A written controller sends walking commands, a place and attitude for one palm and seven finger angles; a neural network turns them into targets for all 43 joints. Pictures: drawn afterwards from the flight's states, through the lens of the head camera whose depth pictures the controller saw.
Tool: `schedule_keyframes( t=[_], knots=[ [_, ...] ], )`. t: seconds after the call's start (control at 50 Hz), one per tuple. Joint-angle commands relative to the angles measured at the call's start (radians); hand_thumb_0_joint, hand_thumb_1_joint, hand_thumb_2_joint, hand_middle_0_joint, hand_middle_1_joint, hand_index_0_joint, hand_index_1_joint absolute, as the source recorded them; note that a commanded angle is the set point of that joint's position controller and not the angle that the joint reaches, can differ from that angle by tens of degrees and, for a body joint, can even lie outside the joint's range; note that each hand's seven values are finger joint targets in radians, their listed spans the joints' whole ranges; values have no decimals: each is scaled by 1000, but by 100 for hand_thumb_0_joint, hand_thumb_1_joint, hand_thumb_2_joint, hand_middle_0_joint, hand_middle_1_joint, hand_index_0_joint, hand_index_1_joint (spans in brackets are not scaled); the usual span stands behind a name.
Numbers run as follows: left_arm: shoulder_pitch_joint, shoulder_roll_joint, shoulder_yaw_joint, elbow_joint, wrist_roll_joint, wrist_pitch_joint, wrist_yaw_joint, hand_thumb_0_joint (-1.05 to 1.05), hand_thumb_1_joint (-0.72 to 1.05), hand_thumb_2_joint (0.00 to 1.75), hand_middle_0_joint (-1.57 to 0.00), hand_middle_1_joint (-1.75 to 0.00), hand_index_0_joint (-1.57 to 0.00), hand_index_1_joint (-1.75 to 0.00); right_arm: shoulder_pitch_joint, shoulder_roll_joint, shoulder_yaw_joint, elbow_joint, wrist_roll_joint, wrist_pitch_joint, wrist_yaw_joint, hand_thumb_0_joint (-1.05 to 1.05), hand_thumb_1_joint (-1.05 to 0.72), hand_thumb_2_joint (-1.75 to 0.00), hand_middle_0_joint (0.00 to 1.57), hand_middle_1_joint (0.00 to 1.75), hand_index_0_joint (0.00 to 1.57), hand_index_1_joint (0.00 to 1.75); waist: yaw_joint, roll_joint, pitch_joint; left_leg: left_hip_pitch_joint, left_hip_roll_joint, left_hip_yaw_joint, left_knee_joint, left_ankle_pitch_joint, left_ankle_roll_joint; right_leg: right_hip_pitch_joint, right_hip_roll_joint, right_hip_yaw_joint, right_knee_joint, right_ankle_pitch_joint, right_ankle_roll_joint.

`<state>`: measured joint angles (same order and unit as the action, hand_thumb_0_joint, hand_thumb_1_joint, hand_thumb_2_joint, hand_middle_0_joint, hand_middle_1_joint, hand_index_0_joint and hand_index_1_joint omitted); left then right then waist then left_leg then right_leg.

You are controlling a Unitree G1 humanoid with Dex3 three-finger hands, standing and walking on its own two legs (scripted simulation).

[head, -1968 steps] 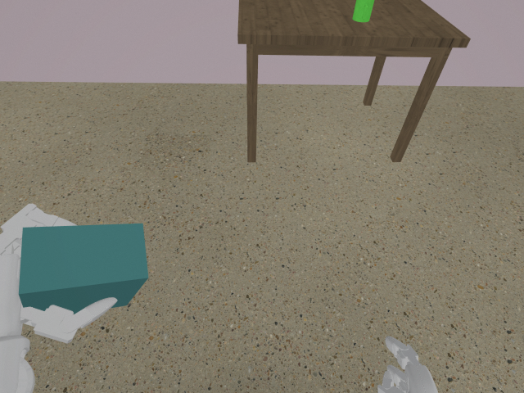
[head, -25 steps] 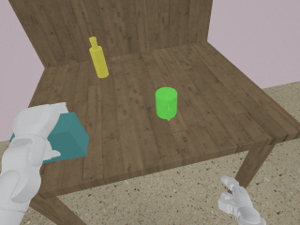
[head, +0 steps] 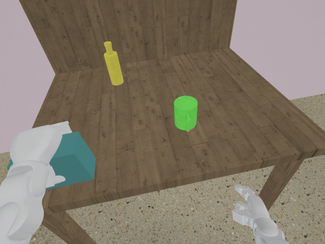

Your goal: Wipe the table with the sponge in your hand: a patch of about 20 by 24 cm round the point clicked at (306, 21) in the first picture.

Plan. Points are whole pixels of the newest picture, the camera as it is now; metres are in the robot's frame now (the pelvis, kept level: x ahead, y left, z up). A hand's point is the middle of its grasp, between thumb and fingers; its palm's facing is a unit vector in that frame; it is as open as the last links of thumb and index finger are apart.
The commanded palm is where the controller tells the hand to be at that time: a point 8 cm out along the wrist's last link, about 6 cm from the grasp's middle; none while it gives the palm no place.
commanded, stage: bring the sponge back beside the body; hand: left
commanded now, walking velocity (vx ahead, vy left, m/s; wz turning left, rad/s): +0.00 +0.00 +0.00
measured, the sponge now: (61, 166) +0.23 +0.30 +0.10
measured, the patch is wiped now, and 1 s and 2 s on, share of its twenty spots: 0.95 0.95 0.95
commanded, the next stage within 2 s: step back with the hand held close in 0.90 s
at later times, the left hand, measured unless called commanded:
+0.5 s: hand (51, 175) +0.19 +0.28 +0.13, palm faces +0.08 -0.08 -0.99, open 10.3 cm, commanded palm +0.15 +0.28 +0.20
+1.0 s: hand (53, 176) +0.19 +0.28 +0.13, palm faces +0.10 -0.08 -0.99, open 10.3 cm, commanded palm +0.15 +0.27 +0.19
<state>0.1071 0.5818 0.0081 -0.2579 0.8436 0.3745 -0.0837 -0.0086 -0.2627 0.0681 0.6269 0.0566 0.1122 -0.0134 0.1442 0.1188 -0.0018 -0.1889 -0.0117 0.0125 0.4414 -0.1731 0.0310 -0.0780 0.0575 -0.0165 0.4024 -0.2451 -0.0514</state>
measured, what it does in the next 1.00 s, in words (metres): stands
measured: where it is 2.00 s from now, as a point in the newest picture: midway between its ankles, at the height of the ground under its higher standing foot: outside the picture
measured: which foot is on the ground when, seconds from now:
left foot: down 0.00-1.00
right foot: down 0.00-1.00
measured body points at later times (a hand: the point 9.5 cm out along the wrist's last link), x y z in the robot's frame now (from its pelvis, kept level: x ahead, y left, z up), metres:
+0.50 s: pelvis -0.01 +0.00 +0.00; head -0.04 -0.04 +0.45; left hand +0.18 +0.29 +0.18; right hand +0.25 -0.18 -0.07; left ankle +0.05 +0.10 -0.74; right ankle -0.01 -0.09 -0.74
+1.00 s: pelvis -0.01 -0.01 +0.00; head -0.04 -0.05 +0.45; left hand +0.18 +0.28 +0.18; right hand +0.25 -0.19 -0.06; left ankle +0.05 +0.10 -0.74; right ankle -0.01 -0.09 -0.74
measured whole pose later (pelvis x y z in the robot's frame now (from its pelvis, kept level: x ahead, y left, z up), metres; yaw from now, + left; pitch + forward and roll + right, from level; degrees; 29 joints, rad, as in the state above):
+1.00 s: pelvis -0.01 -0.01 +0.00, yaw +0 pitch -6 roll -1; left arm 0.28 0.57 0.01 -0.39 0.85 0.35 -0.05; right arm 0.01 -0.26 0.06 0.63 0.04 0.09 -0.01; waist 0.15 0.12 0.01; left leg -0.17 0.00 0.01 0.45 -0.17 0.02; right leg -0.06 0.07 -0.01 0.41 -0.24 -0.06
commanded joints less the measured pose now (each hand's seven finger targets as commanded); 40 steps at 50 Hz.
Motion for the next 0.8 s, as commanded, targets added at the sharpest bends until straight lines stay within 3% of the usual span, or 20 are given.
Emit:
schedule_keyframes(
  t=[0.0,0.02,0.08,0.12,0.16,0.2,0.22,0.28,0.32,0.4,0.42,0.44,0.5,0.52,0.58,0.62,0.68,0.72,0.74,0.78],
  knots=[
    [-197,220,130,-240,24,-4,22,0,10,130,-120,-160,-120,-160,-247,-106,-38,-194,-6,-56,-12,0,-90,-90,20,30,20,30,-8,-18,-166,122,-12,-62,-37,132,21,-65,-16,78,-76,139,-24],
    [-192,232,152,-264,23,-8,19,0,10,130,-120,-160,-120,-160,-275,-102,-34,-210,-1,-67,-14,0,-90,-90,20,30,20,30,-8,-24,-161,117,-9,-75,-41,106,21,-62,-4,113,-74,111,-34],
    [-169,240,154,-237,31,-28,22,0,10,130,-120,-160,-120,-160,-231,-104,-35,-194,-12,-62,-23,0,-90,-90,20,30,20,30,-6,-53,-149,126,-11,-62,-33,109,24,-78,-14,81,-86,100,-23],
    [-195,263,184,-296,28,-47,31,0,10,130,-120,-160,-120,-160,-261,-101,-34,-207,-6,-71,-24,0,-90,-90,20,30,20,30,-9,-6,-148,129,-8,-78,-41,77,22,-72,-2,124,-89,67,-36],
    [-177,243,171,-252,32,-57,44,0,10,130,-120,-160,-120,-160,-225,-97,-34,-190,-12,-73,-25,0,-90,-90,20,30,20,30,-6,-28,-132,129,-10,-69,-36,93,19,-86,-10,91,-94,64,-30],
    [-164,243,175,-278,29,-66,56,0,10,130,-120,-160,-120,-160,-223,-100,-41,-189,-16,-71,-24,0,-90,-90,20,30,20,30,1,9,-153,141,-9,-69,-38,104,19,-72,-10,94,-91,82,-32],
    [-156,247,190,-310,25,-63,58,0,10,130,-120,-160,-120,-160,-256,-98,-38,-201,-9,-81,-21,0,-90,-90,20,30,20,30,-1,17,-150,135,-8,-84,-47,83,19,-62,5,124,-88,68,-40],
    [-107,207,155,-275,27,-52,65,0,10,130,-120,-160,-120,-160,-229,-100,-41,-187,-17,-77,-17,0,-90,-90,20,30,20,30,3,0,-123,126,-7,-72,-48,93,17,-78,-5,88,-94,72,-32],
    [-87,213,172,-310,26,-42,63,0,10,130,-120,-160,-120,-160,-263,-98,-42,-200,-9,-81,-13,0,-90,-90,20,30,20,30,3,-7,-130,117,-4,-83,-58,62,17,-64,6,120,-88,50,-37],
    [-36,207,154,-307,28,-29,61,0,10,130,-120,-160,-120,-160,-237,-100,-42,-195,-17,-72,-11,0,-90,-90,20,30,20,30,9,-19,-126,111,-8,-69,-49,84,20,-68,-8,92,-88,66,-27],
    [-27,217,176,-329,28,-25,59,0,10,130,-120,-160,-120,-160,-267,-101,-40,-205,-10,-79,-10,0,-90,-90,20,30,20,30,5,-9,-120,103,-5,-81,-54,61,21,-62,7,127,-85,50,-37],
    [-29,207,161,-330,31,-26,59,0,10,130,-120,-160,-120,-160,-247,-98,-37,-202,-16,-79,-9,0,-90,-90,20,30,20,30,11,-26,-127,98,-7,-71,-46,79,19,-59,-4,96,-77,61,-32],
    [8,212,166,-348,27,-36,64,0,10,130,-120,-160,-120,-160,-234,-99,-42,-201,-21,-75,-10,0,-90,-90,20,30,20,30,11,-17,-116,117,-9,-64,-36,89,23,-78,-7,98,-91,64,-26],
    [-4,219,182,-373,25,-39,64,0,10,130,-120,-160,-120,-160,-261,-97,-41,-209,-12,-83,-9,0,-90,-90,20,30,20,30,3,-7,-115,111,-6,-81,-45,58,22,-70,8,131,-87,42,-35],
    [-15,207,163,-306,27,-45,72,0,10,130,-120,-160,-120,-160,-221,-97,-41,-193,-20,-81,-16,0,-90,-90,20,30,20,30,2,-47,-81,113,-9,-65,-37,62,21,-102,-5,99,-106,21,-25],
    [-39,217,175,-335,22,-48,73,0,10,130,-120,-160,-120,-160,-255,-96,-41,-203,-12,-90,-19,0,-90,-90,20,30,20,30,-4,-20,-80,116,-9,-74,-44,25,20,-102,2,141,-114,-13,-32],
    [-34,195,146,-297,24,-51,74,0,10,130,-120,-160,-120,-160,-224,-98,-44,-187,-20,-88,-25,0,-90,-90,20,30,20,30,-4,-38,-78,126,-12,-60,-31,46,18,-114,-10,115,-121,-7,-25],
    [-59,216,165,-361,28,-58,74,0,10,130,-120,-160,-120,-160,-259,-96,-42,-202,-14,-99,-24,0,-90,-90,20,30,20,30,-5,4,-108,131,-13,-72,-39,35,19,-88,2,152,-113,-9,-35],
    [-63,215,159,-361,34,-60,79,0,10,130,-120,-160,-120,-160,-237,-95,-41,-197,-22,-102,-25,0,-90,-90,20,30,20,30,6,16,-131,132,-15,-64,-29,65,19,-76,-8,125,-100,22,-34],
    [-26,202,153,-329,33,-56,78,0,10,130,-120,-160,-120,-160,-224,-99,-44,-186,-24,-95,-21,0,-90,-90,20,30,20,30,3,-10,-108,133,-13,-62,-32,85,18,-86,-6,111,-107,47,-29]
  ],
)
